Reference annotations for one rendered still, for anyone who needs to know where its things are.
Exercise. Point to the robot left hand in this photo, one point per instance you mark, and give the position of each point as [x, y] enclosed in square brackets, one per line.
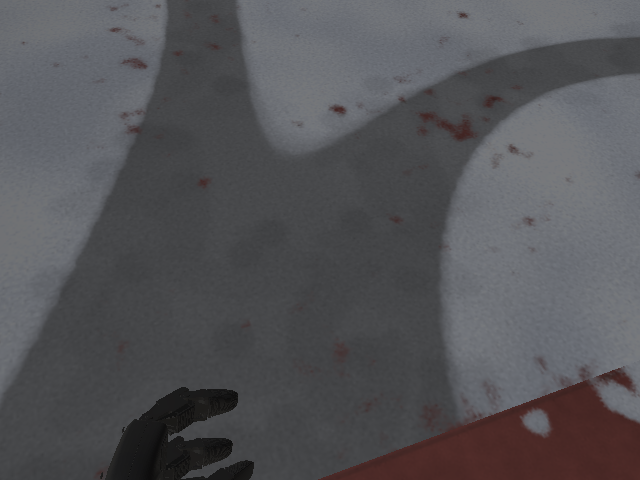
[144, 452]

